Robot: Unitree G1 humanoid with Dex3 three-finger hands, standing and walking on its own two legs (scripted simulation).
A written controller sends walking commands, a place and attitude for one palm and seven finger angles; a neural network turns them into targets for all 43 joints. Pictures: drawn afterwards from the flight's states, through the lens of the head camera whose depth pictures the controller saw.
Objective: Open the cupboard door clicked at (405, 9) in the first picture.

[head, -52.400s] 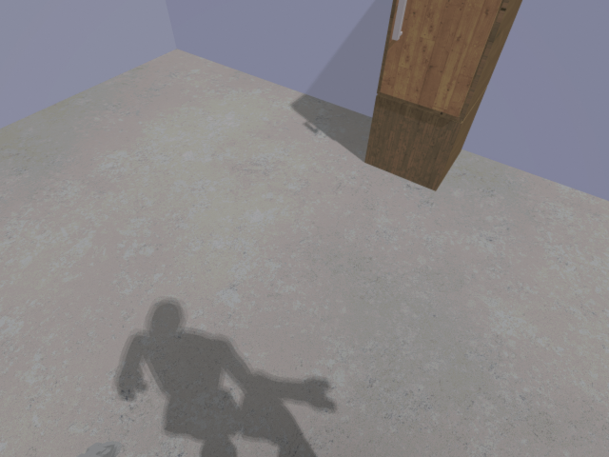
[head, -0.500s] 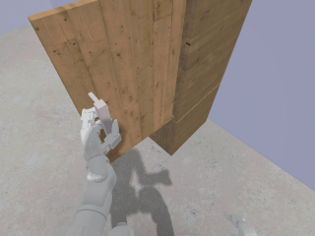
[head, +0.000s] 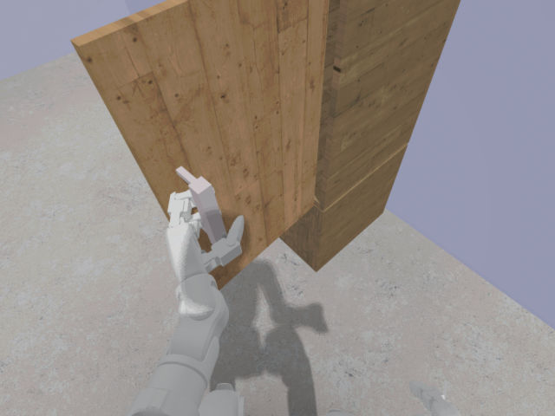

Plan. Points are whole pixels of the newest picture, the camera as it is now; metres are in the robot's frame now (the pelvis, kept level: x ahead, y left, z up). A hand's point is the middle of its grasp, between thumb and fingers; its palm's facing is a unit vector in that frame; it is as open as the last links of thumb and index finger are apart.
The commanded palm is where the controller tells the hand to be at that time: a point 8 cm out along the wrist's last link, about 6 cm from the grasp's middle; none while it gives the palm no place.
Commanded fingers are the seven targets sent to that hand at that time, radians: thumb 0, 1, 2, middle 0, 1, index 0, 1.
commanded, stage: open thumb and fingers to let go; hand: left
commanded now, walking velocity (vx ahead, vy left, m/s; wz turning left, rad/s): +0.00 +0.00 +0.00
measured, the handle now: (202, 209) +0.41 +0.12 +0.05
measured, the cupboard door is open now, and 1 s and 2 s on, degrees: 94 92 93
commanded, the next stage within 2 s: slide the hand sideways off the handle in 0.52 s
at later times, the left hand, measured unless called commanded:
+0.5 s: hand (222, 229) +0.38 +0.09 +0.05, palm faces +0.33 -0.94 +0.01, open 15.2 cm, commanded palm +0.33 +0.14 +0.05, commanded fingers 0.00 -0.50 0.30 -0.15 -0.30 -0.15 -0.30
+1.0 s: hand (212, 258) +0.33 +0.10 +0.05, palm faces -0.12 -0.99 +0.03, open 16.4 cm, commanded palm +0.30 +0.16 +0.05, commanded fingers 0.00 -0.50 0.30 -0.15 -0.30 -0.15 -0.30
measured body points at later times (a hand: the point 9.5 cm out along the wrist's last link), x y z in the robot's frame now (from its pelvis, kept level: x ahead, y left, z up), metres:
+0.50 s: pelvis +0.00 +0.03 +0.00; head +0.06 +0.02 +0.44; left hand +0.35 +0.14 +0.05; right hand +0.10 -0.21 -0.13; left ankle +0.06 +0.17 -0.66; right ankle -0.04 -0.07 -0.66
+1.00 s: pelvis -0.01 +0.06 +0.00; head +0.05 +0.05 +0.45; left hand +0.33 +0.16 +0.05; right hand +0.11 -0.19 -0.11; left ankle +0.06 +0.17 -0.66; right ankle -0.04 -0.07 -0.66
